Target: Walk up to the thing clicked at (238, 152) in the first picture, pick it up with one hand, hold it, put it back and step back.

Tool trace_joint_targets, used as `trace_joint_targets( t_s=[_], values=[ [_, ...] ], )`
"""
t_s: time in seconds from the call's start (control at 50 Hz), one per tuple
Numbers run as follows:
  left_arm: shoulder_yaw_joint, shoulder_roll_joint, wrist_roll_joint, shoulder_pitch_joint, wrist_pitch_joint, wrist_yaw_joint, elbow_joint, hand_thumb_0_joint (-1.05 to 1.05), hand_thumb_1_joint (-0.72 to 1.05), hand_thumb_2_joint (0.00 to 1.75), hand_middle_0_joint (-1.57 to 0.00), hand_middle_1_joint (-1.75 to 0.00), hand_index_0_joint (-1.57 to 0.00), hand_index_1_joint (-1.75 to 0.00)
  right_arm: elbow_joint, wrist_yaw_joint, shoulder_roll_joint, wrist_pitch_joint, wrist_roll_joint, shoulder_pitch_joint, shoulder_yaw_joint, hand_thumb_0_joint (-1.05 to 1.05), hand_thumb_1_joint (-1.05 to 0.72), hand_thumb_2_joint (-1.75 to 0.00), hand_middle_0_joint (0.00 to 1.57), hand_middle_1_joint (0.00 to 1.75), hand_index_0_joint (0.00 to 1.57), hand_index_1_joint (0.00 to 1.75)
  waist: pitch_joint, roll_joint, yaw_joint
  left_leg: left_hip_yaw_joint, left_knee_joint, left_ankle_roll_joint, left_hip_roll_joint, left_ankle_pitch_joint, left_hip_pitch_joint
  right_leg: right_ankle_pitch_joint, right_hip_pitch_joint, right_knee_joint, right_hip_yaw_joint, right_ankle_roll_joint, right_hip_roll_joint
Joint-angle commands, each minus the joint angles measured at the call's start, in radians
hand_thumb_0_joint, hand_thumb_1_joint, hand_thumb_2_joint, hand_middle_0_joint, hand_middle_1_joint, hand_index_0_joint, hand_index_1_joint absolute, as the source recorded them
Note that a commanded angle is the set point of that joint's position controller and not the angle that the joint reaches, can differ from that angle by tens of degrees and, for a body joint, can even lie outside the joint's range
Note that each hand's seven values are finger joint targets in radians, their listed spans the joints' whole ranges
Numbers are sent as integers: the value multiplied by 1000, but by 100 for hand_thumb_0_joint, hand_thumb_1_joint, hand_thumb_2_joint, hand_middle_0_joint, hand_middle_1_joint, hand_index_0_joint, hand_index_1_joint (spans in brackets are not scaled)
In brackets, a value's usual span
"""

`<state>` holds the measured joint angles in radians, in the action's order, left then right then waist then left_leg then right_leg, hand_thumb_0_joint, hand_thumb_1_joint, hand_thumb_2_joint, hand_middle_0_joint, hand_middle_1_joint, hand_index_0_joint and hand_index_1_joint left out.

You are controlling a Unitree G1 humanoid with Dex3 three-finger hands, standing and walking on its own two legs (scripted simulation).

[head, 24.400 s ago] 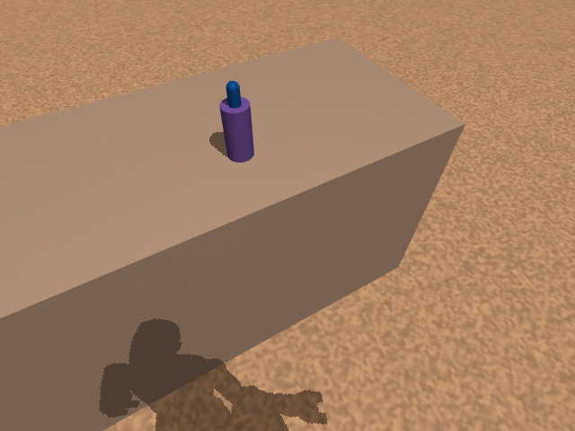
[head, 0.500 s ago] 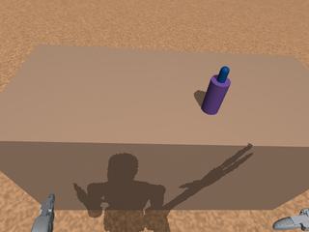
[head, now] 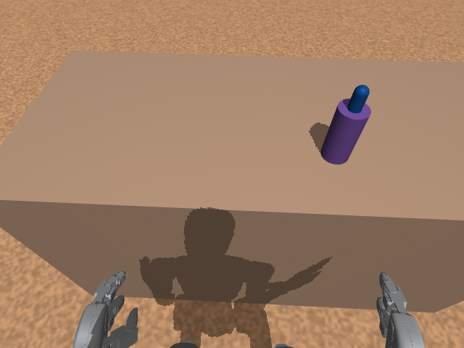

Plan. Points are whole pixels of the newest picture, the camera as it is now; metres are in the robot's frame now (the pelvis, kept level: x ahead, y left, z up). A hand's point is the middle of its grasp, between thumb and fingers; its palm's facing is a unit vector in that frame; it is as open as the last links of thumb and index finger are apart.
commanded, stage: home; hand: right
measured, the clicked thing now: (347, 124) +0.54 -0.21 +0.07
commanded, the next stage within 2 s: none
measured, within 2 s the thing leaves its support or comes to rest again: neither
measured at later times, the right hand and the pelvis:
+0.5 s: hand (344, 321) +0.19 -0.17 -0.06, palm faces +0.10 +0.97 -0.23, open 17.4 cm; pelvis +0.02 +0.00 -0.01, yaw +0 degrees
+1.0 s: hand (347, 324) +0.19 -0.18 -0.06, palm faces +0.11 +0.97 -0.23, open 17.5 cm; pelvis +0.01 +0.00 -0.01, yaw +0 degrees
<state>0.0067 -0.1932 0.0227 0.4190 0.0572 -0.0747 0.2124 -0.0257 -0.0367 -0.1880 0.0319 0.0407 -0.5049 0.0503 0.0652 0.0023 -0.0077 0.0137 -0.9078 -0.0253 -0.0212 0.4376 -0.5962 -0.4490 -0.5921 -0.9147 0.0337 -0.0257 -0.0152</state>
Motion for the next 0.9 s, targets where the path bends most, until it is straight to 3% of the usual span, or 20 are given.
trace_joint_targets(
  t_s=[0.0, 0.12, 0.18, 0.24, 0.3, 0.34, 0.42, 0.46, 0.48, 0.56, 0.66, 0.72, 0.74, 0.84, 0.88],
  values=[
    [41, -98, -4, -35, 39, -13, -218, 0, 90, 90, -20, -29, -20, -30, 158, -26, -130, 37, -11, 42, 55, 0, 56, -5, 5, 5, 5, 5, 164, 41, -4, -53, 118, 28, 18, -192, 89, 208, 57, 132, -59, 24, 19],
    [58, -103, -1, -12, 3, -17, -241, 0, 90, 90, -20, -30, -20, -30, 132, -43, -125, -10, -13, 77, 32, 0, 55, -6, 5, 5, 5, 5, 135, 49, 10, -61, 112, 26, 21, -188, 61, 199, 36, 130, -58, 22, 15],
    [40, -89, 3, -5, -10, -10, -260, 0, 90, 90, -20, -30, -20, -30, 140, -43, -115, -27, -11, 58, 19, 0, 55, -5, 5, 5, 5, 5, 144, 32, -1, -60, 104, 26, 21, -216, 68, 236, 43, 119, -61, 20, 14],
    [49, -95, 3, 3, -24, -8, -277, 0, 90, 90, -20, -30, -20, -30, 115, -43, -97, -43, -13, 39, 3, 0, 54, -6, 5, 5, 5, 5, 154, -7, 11, -62, 93, 22, 23, -262, 64, 282, 43, 102, -60, 24, 13],
    [48, -94, 8, 0, -36, -5, -301, 0, 90, 90, -20, -30, -20, -30, 118, -37, -92, -51, -12, 56, -3, 0, 55, -6, 5, 5, 5, 5, 124, -24, 19, -56, 104, 20, 23, -225, 40, 237, 27, 101, -65, 28, 13],
    [57, -103, 5, 15, -44, -7, -303, 0, 90, 90, -20, -30, -20, -30, 147, -41, -112, -55, -13, 60, 19, 0, 55, -5, 5, 5, 5, 5, 156, -19, 12, -54, 99, 20, 21, -233, 47, 243, 28, 96, -65, 28, 15],
    [64, -106, 8, 30, -51, -8, -317, 0, 90, 90, -20, -30, -20, -30, 155, -39, -106, -67, -11, 51, 16, 0, 55, -5, 5, 5, 5, 5, 153, -18, 18, -49, 89, 20, 20, -236, 28, 243, 28, 86, -67, 29, 14],
    [41, -86, 7, 35, -55, -6, -322, 0, 90, 90, -20, -30, -20, -30, 176, -42, -108, -66, -13, 58, 16, 0, 54, -6, 5, 5, 5, 5, 174, 12, 7, -51, 77, 23, 20, -246, 38, 265, 32, 83, -64, 24, 14],
    [55, -97, 8, 22, -57, -8, -344, 0, 90, 90, -20, -30, -20, -30, 177, -42, -115, -68, -12, 41, 29, 0, 54, -6, 5, 5, 5, 5, 181, -6, 7, -50, 79, 22, 20, -251, 39, 266, 31, 78, -63, 27, 15],
    [42, -88, 6, 37, -61, -11, -345, 0, 90, 90, -20, -30, -20, -30, 191, -42, -98, -71, -12, 50, 5, 0, 55, -6, 5, 5, 5, 5, 180, -1, 15, -48, 73, 21, 20, -243, 27, 254, 29, 72, -64, 27, 15],
    [57, -103, 6, 42, -70, -15, -361, 0, 90, 90, -20, -30, -20, -30, 192, -45, -110, -79, -12, 33, 19, 0, 57, -5, 5, 5, 5, 5, 156, -18, 15, -43, 81, 19, 19, -203, 5, 207, 3, 68, -66, 30, 15],
    [56, -103, 5, 47, -73, -15, -369, 0, 90, 90, -20, -30, -20, -30, 202, -45, -105, -81, -12, 22, 12, 0, 55, -5, 5, 5, 5, 5, 187, -12, 15, -50, 63, 21, 22, -234, 15, 249, 14, 66, -61, 27, 14],
    [52, -99, 6, 40, -76, -13, -371, 0, 90, 90, -20, -30, -20, -30, 211, -47, -114, -80, -11, 27, 21, 0, 57, -4, 5, 5, 5, 5, 163, -8, 1, -50, 67, 23, 20, -218, 12, 232, -3, 67, -62, 25, 15],
    [53, -99, 8, 37, -80, -14, -385, 0, 90, 90, -20, -30, -20, -30, 217, -50, -102, -75, -13, 44, 1, 0, 56, -5, 5, 5, 5, 5, 157, -6, 12, -53, 60, 26, 22, -177, -10, 199, -11, 78, -57, 25, 11],
    [57, -100, 6, 53, -87, -17, -387, 0, 90, 90, -20, -30, -20, -30, 217, -51, -113, -76, -14, 29, 18, 0, 57, -4, 5, 5, 5, 5, 165, -3, 12, -42, 71, 24, 18, -174, -11, 185, -9, 63, -65, 28, 15]
  ],
)
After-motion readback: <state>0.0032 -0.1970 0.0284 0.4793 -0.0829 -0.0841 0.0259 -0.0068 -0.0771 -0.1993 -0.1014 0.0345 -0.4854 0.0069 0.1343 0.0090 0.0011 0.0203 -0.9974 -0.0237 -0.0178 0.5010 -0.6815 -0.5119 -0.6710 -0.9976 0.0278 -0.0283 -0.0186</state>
